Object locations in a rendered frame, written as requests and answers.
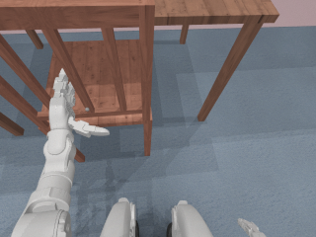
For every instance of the robot left shin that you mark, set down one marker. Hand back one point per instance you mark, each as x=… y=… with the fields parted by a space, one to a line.
x=131 y=231

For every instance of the chair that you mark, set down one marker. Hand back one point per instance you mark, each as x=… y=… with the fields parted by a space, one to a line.
x=112 y=77

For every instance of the table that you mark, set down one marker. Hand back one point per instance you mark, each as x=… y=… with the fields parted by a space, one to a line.
x=252 y=13

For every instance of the right robot thigh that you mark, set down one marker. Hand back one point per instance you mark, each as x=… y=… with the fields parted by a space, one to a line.
x=187 y=220

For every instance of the left robot hand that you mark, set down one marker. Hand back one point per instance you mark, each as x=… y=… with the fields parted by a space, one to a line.
x=60 y=110

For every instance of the robot left forearm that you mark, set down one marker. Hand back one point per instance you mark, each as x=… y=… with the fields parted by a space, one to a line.
x=56 y=179

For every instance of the right robot hand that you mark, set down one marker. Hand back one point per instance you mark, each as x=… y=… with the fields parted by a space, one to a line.
x=251 y=229

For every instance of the robot left upper arm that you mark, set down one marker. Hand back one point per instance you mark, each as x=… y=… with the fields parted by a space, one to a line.
x=52 y=223

